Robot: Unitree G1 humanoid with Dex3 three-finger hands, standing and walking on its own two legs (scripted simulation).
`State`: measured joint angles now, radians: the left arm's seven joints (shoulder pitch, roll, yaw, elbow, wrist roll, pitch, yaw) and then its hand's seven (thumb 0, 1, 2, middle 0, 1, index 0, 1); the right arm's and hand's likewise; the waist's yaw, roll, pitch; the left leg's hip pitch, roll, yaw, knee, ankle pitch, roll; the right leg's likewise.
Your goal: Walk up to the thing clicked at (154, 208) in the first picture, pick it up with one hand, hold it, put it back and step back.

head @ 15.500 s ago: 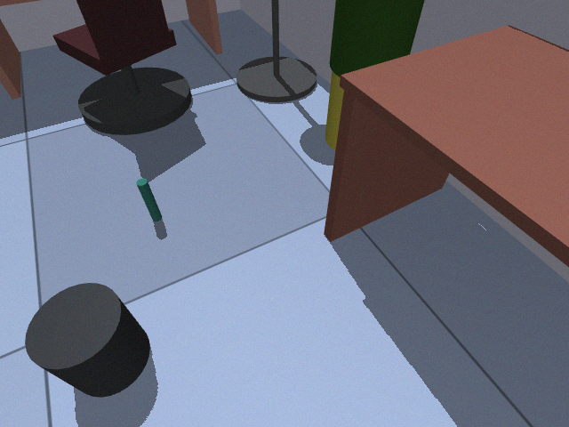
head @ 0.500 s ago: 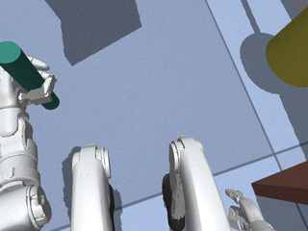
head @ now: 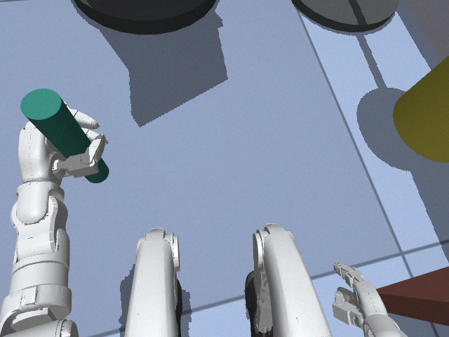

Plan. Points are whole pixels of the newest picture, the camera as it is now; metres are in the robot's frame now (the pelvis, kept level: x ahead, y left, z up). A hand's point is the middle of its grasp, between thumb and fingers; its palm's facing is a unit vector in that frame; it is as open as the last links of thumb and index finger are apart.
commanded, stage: lift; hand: left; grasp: from the side
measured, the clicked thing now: (76, 146) +0.42 +0.24 +0.00
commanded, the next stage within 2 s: hold in 1.38 s
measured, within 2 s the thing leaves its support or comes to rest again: neither
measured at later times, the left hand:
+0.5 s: hand (29, 96) +0.39 +0.21 +0.17, palm faces +0.16 -0.99 -0.04, open 5.5 cm
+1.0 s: hand out of the picture +0.39 +0.20 +0.25, palm faces +0.16 -0.99 -0.02, open 5.5 cm
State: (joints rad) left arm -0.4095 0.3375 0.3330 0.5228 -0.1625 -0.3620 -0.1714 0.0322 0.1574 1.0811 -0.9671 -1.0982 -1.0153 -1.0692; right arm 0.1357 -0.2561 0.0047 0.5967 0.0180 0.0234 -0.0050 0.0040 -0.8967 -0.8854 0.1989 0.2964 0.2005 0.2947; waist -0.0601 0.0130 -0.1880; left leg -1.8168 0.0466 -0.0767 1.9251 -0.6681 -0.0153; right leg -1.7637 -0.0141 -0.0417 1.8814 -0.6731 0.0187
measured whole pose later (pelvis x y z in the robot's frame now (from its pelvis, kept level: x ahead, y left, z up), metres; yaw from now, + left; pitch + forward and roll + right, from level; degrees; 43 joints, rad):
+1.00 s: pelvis +0.06 +0.01 +0.21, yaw +2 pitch +14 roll -2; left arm -0.13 0.21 0.15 0.35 -0.16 -0.30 -0.03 0.03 0.16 1.08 -0.96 -1.10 -1.01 -1.07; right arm 0.23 -0.21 0.01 0.62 0.02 -0.04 -0.04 0.01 -0.91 -0.89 0.20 0.30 0.20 0.29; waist -0.03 0.01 -0.09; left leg -0.85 0.05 -0.02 1.11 -0.50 -0.01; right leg -0.80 -0.02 -0.03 1.05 -0.49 0.03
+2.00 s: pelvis +0.07 -0.01 +0.25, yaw +3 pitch +7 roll -1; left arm -0.10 0.18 0.14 0.38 -0.17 -0.33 -0.05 0.03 0.16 1.07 -0.96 -1.10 -1.01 -1.07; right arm 0.22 -0.22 -0.01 0.64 0.02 0.00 -0.02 0.01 -0.92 -0.89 0.20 0.30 0.20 0.30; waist -0.02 0.01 -0.04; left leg -0.58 0.05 -0.01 0.87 -0.43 -0.03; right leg -0.54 -0.01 -0.03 0.85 -0.43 0.01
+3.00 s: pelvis +0.07 +0.00 +0.25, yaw +3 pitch +6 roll -1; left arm -0.12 0.17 0.13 0.41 -0.15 -0.33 -0.03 0.03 0.16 1.07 -0.96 -1.11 -1.01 -1.08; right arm 0.22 -0.21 -0.01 0.66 0.01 -0.02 -0.02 0.01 -0.91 -0.89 0.20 0.30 0.20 0.30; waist -0.02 0.01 -0.02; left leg -0.52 0.04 0.00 0.82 -0.40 -0.02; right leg -0.48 -0.02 -0.03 0.79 -0.40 0.02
